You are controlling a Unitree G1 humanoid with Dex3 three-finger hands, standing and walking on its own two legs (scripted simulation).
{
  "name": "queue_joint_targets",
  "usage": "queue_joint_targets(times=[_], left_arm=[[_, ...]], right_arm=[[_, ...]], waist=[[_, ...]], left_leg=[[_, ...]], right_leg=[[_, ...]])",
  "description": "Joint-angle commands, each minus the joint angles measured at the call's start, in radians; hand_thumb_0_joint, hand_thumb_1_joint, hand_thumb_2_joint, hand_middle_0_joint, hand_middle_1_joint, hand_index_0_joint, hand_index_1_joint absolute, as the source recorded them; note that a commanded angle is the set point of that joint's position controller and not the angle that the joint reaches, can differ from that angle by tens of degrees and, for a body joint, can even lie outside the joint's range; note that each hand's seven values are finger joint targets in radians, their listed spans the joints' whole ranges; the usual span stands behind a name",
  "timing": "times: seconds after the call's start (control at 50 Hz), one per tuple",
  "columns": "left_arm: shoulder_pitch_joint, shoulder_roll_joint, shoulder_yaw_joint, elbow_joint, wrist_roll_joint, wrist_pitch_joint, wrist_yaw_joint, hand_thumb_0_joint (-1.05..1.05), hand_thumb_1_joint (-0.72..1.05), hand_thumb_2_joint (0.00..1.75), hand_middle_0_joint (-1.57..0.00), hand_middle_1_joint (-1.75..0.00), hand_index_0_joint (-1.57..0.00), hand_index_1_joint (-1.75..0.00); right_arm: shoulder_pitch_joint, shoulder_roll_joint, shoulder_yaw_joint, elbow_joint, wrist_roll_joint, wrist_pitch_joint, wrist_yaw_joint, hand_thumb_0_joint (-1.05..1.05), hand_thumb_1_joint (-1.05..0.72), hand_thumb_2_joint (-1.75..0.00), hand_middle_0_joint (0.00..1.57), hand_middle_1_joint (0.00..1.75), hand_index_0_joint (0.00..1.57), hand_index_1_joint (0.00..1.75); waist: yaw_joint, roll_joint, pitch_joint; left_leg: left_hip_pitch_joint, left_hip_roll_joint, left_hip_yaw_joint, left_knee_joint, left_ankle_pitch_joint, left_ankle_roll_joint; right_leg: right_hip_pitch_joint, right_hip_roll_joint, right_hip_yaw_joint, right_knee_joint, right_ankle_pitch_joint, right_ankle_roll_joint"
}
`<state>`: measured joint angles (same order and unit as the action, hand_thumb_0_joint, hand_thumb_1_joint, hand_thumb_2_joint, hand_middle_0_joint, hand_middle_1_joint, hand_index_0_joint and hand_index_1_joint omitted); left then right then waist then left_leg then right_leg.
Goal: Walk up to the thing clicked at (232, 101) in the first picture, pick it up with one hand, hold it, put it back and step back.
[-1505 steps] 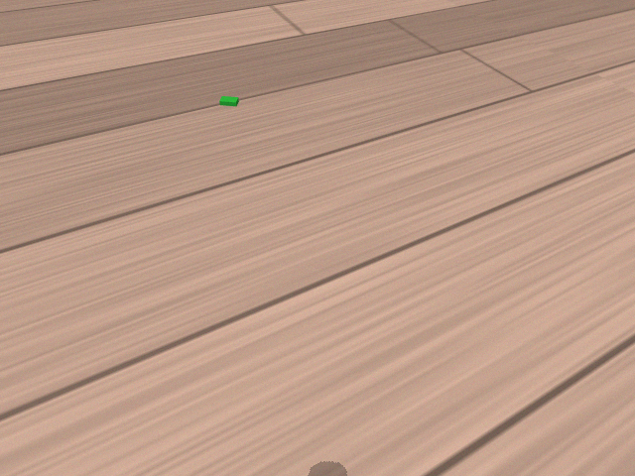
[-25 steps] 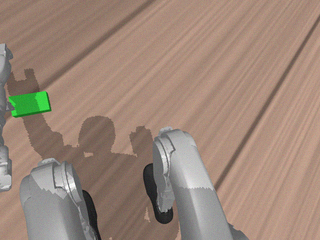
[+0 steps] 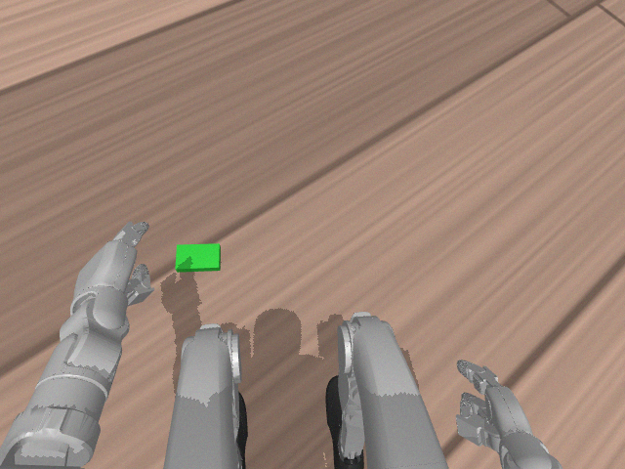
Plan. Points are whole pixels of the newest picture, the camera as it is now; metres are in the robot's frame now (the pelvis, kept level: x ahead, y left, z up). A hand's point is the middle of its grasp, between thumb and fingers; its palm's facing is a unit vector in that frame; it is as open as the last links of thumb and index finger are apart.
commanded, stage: home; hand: left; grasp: from above
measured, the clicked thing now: (198, 257) +0.53 +0.20 -0.48
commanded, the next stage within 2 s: none
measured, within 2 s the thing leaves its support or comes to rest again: neither
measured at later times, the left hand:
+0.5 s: hand (89, 333) +0.27 +0.19 +0.09, palm faces +0.08 -0.97 -0.23, open 7.4 cm
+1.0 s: hand out of the picture +0.23 +0.19 +0.18, palm faces +0.12 -0.97 -0.19, open 7.4 cm
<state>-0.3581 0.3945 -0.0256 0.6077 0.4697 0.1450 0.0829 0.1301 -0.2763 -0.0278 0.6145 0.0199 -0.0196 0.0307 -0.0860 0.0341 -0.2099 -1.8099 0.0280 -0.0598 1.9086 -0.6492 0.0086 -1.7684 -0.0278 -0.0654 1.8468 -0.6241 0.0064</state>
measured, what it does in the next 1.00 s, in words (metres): rises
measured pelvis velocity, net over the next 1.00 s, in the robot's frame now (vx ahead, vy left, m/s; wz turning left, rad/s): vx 0.09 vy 0.00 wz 0.07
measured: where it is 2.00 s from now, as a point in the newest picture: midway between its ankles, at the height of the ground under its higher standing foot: (289, 455)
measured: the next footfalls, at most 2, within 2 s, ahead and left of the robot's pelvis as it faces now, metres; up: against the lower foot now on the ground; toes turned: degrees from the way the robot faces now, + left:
none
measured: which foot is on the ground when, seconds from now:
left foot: down 0.00-1.00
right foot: down 0.00-1.00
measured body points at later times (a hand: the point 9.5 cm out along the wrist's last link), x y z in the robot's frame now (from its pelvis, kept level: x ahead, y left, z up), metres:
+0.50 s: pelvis +0.05 +0.00 +0.17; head +0.12 +0.02 +0.62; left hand +0.26 +0.24 +0.11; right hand +0.22 -0.23 +0.09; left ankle +0.08 +0.12 -0.46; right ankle +0.09 -0.13 -0.45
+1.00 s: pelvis +0.09 +0.00 +0.23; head +0.10 +0.02 +0.68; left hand +0.22 +0.25 +0.19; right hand +0.28 -0.22 +0.17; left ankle +0.08 +0.12 -0.46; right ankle +0.09 -0.13 -0.46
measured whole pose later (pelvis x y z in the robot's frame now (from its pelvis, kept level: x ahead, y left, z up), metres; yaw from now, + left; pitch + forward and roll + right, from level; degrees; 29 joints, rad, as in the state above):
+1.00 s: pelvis +0.09 +0.00 +0.23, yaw +4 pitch +10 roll -3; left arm 0.51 0.22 0.02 -0.12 -0.05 0.46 0.02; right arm 0.27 -0.22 0.04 0.51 0.01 -0.22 -0.18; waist -0.03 0.04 -0.17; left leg -0.68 0.03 -0.05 1.01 -0.51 0.00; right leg -0.63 -0.02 -0.08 0.93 -0.48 0.02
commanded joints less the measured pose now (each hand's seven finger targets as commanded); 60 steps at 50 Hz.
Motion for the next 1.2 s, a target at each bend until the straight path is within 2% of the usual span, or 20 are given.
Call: queue_joint_targets(times=[0.0, 0.06, 0.08, 0.1, 0.12, 0.18, 0.28, 0.36, 0.4, 0.48, 0.5, 0.6, 0.7, 0.8, 0.84, 0.9, 0.94, 1.04, 1.12, 1.18], left_arm=[[-0.139, 0.107, 0.06, -0.288, -0.115, -0.007, 0.047, 0.0, 0.9, 0.9, -0.2, -0.3, -0.2, -0.3], [-0.036, 0.078, 0.053, -0.339, -0.193, 0.023, 0.048, 0.0, 0.9, 0.9, -0.2, -0.3, -0.2, -0.3], [-0.022, 0.09, 0.072, -0.399, -0.228, 0.031, 0.05, 0.0, 0.9, 0.9, -0.2, -0.3, -0.2, -0.3], [0.054, 0.06, 0.059, -0.36, -0.246, 0.046, 0.047, 0.0, 0.9, 0.9, -0.2, -0.3, -0.2, -0.3], [0.054, 0.064, 0.062, -0.431, -0.278, 0.052, 0.046, 0.0, 0.9, 0.9, -0.2, -0.3, -0.2, -0.3], [0.138, 0.052, 0.082, -0.479, -0.36, 0.08, 0.047, 0.0, 0.9, 0.9, -0.2, -0.3, -0.2, -0.3], [0.302, -0.001, 0.09, -0.56, -0.438, 0.13, 0.04, 0.0, 0.9, 0.9, -0.2, -0.3, -0.2, -0.3], [0.406, -0.034, 0.106, -0.645, -0.493, 0.173, 0.032, 0.0, 0.9, 0.9, -0.2, -0.3, -0.2, -0.3], [0.489, -0.044, 0.115, -0.683, -0.511, 0.19, 0.028, 0.0, 0.9, 0.9, -0.2, -0.3, -0.2, -0.3], [0.62, -0.059, 0.123, -0.755, -0.53, 0.22, 0.019, 0.0, 0.9, 0.9, -0.2, -0.3, -0.2, -0.3], [0.647, -0.068, 0.111, -0.769, -0.531, 0.227, 0.014, 0.0, 0.9, 0.9, -0.2, -0.3, -0.2, -0.3], [0.787, -0.073, 0.11, -0.872, -0.535, 0.252, 0.0, 0.0, 0.9, 0.9, -0.2, -0.3, -0.2, -0.3], [0.853, -0.082, 0.101, -0.918, -0.532, 0.267, -0.023, 0.0, 0.9, 0.9, -0.2, -0.3, -0.2, -0.3], [0.852, -0.075, 0.103, -0.936, -0.529, 0.273, -0.045, 0.0, 0.9, 0.9, -0.2, -0.3, -0.2, -0.3], [0.827, -0.079, 0.098, -0.916, -0.524, 0.268, -0.05, 0.0, 0.9, 0.9, -0.2, -0.3, -0.2, -0.3], [0.828, -0.069, 0.111, -0.927, -0.52, 0.258, -0.052, 0.0, 0.9, 0.9, -0.2, -0.3, -0.2, -0.3], [0.834, -0.068, 0.112, -0.94, -0.519, 0.255, -0.052, 0.0, 0.9, 0.9, -0.2, -0.3, -0.2, -0.3], [0.832, -0.07, 0.107, -0.927, -0.515, 0.251, -0.049, 0.0, 0.9, 0.9, -0.2, -0.3, -0.2, -0.3], [0.85, -0.063, 0.114, -0.932, -0.514, 0.25, -0.045, 0.0, 0.9, 0.9, -0.2, -0.3, -0.2, -0.3], [0.838, -0.07, 0.113, -0.931, -0.519, 0.252, -0.046, 0.0, 0.9, 0.9, -0.2, -0.3, -0.2, -0.3]], right_arm=[[0.056, -0.146, -0.047, -0.094, 0.013, -0.057, -0.048, 0.0, -0.9, -0.9, 0.2, 0.3, 0.2, 0.3], [0.022, -0.132, -0.031, -0.113, 0.017, -0.078, -0.067, 0.0, -0.9, -0.9, 0.2, 0.3, 0.2, 0.3], [0.015, -0.133, -0.031, -0.12, 0.02, -0.083, -0.074, 0.0, -0.9, -0.9, 0.2, 0.3, 0.2, 0.3], [0.009, -0.126, -0.025, -0.122, 0.022, -0.089, -0.08, 0.0, -0.9, -0.9, 0.2, 0.3, 0.2, 0.3], [0.003, -0.121, -0.023, -0.136, 0.024, -0.094, -0.086, 0.0, -0.9, -0.9, 0.2, 0.3, 0.2, 0.3], [-0.018, -0.109, -0.009, -0.159, 0.025, -0.11, -0.106, 0.0, -0.9, -0.9, 0.2, 0.3, 0.2, 0.3], [0.014, -0.09, 0.011, -0.174, 0.032, -0.131, -0.141, 0.0, -0.9, -0.9, 0.2, 0.3, 0.2, 0.3], [0.034, -0.072, 0.029, -0.195, 0.03, -0.148, -0.173, 0.0, -0.9, -0.9, 0.2, 0.3, 0.2, 0.3], [0.056, -0.066, 0.031, -0.201, 0.028, -0.159, -0.188, 0.0, -0.9, -0.9, 0.2, 0.3, 0.2, 0.3], [0.089, -0.061, 0.034, -0.217, 0.021, -0.177, -0.207, 0.0, -0.9, -0.9, 0.2, 0.3, 0.2, 0.3], [0.098, -0.056, 0.033, -0.217, 0.017, -0.18, -0.21, 0.0, -0.9, -0.9, 0.2, 0.3, 0.2, 0.3], [0.11, -0.048, 0.033, -0.238, 0.009, -0.202, -0.225, 0.0, -0.9, -0.9, 0.2, 0.3, 0.2, 0.3], [0.11, -0.053, 0.027, -0.249, 0.002, -0.218, -0.227, 0.0, -0.9, -0.9, 0.2, 0.3, 0.2, 0.3], [0.111, -0.065, 0.016, -0.251, -0.005, -0.233, -0.222, 0.0, -0.9, -0.9, 0.2, 0.3, 0.2, 0.3], [0.104, -0.066, 0.017, -0.246, -0.007, -0.239, -0.221, 0.0, -0.9, -0.9, 0.2, 0.3, 0.2, 0.3], [0.101, -0.068, 0.013, -0.246, -0.013, -0.248, -0.219, 0.0, -0.9, -0.9, 0.2, 0.3, 0.2, 0.3], [0.099, -0.067, 0.011, -0.245, -0.011, -0.25, -0.218, 0.0, -0.9, -0.9, 0.2, 0.3, 0.2, 0.3], [0.093, -0.066, 0.014, -0.238, -0.014, -0.255, -0.218, 0.0, -0.9, -0.9, 0.2, 0.3, 0.2, 0.3], [0.085, -0.064, 0.016, -0.24, -0.015, -0.254, -0.219, 0.0, -0.9, -0.9, 0.2, 0.3, 0.2, 0.3], [0.084, -0.062, 0.018, -0.242, -0.014, -0.258, -0.22, 0.0, -0.9, -0.9, 0.2, 0.3, 0.2, 0.3]], waist=[[-0.027, 0.106, -0.442], [-0.024, 0.085, -0.399], [-0.013, 0.09, -0.42], [-0.016, 0.069, -0.387], [-0.015, 0.071, -0.393], [-0.009, 0.06, -0.343], [0.004, 0.073, -0.289], [0.007, 0.049, -0.251], [0.011, 0.05, -0.237], [0.023, 0.04, -0.208], [0.022, 0.053, -0.193], [0.032, 0.041, -0.133], [0.035, 0.023, -0.064], [0.029, 0.026, -0.025], [0.027, -0.002, 0.004], [0.034, 0.028, -0.015], [0.041, 0.031, -0.035], [0.037, 0.034, -0.033], [0.052, 0.025, -0.036], [0.049, 0.007, -0.026]], left_leg=[[0.493, -0.017, -0.029, -0.395, 0.012, 0.011], [0.541, -0.019, -0.021, -0.463, -0.014, 0.015], [0.573, -0.023, -0.025, -0.486, -0.015, 0.015], [0.599, -0.02, -0.027, -0.512, -0.008, 0.013], [0.618, -0.021, -0.022, -0.533, -0.006, 0.015], [0.677, -0.02, -0.031, -0.614, -0.052, 0.018], [0.841, -0.013, -0.048, -0.745, 0.027, 0.009], [0.914, -0.019, -0.021, -0.813, 0.116, 0.011], [0.971, -0.02, -0.013, -0.846, 0.199, 0.008], [1.072, -0.022, 0.0, -0.913, 0.334, 0.004], [1.096, -0.021, 0.006, -0.932, 0.362, 0.001], [1.169, -0.026, 0.018, -0.995, 0.427, 0.004], [1.202, -0.02, 0.004, -1.048, 0.456, 0.0], [1.221, -0.025, 0.01, -1.059, 0.468, 0.0], [1.21, -0.025, 0.015, -1.062, 0.426, 0.004], [1.22, -0.027, 0.011, -1.066, 0.406, 0.001], [1.232, -0.028, 0.014, -1.063, 0.439, -0.001], [1.236, -0.026, 0.006, -1.069, 0.426, -0.002], [1.224, -0.026, 0.005, -1.07, 0.422, 0.0], [1.205, -0.03, 0.012, -1.07, 0.376, 0.005]], right_leg=[[0.367, 0.031, 0.015, -0.342, 0.079, -0.036], [0.447, 0.033, 0.028, -0.425, 0.051, -0.033], [0.482, 0.032, 0.031, -0.448, 0.051, -0.03], [0.499, 0.031, 0.028, -0.468, 0.053, -0.029], [0.53, 0.033, 0.03, -0.498, 0.053, -0.029], [0.6, 0.033, 0.038, -0.578, 0.021, -0.024], [0.71, 0.031, 0.028, -0.68, 0.093, -0.023], [0.847, 0.034, 0.028, -0.783, 0.159, -0.02], [0.914, 0.035, 0.024, -0.827, 0.221, -0.019], [1.035, 0.042, 0.013, -0.898, 0.329, -0.018], [1.048, 0.044, 0.009, -0.914, 0.349, -0.018], [1.147, 0.049, -0.002, -0.995, 0.406, -0.016], [1.171, 0.054, -0.021, -1.027, 0.413, -0.017], [1.179, 0.053, -0.023, -1.042, 0.422, -0.013], [1.172, 0.051, -0.022, -1.052, 0.392, -0.009], [1.173, 0.049, -0.021, -1.051, 0.37, -0.009], [1.189, 0.048, -0.016, -1.045, 0.397, -0.011], [1.191, 0.049, -0.017, -1.045, 0.386, -0.011], [1.193, 0.049, -0.018, -1.047, 0.379, -0.011], [1.198, 0.046, -0.013, -1.059, 0.351, -0.008]])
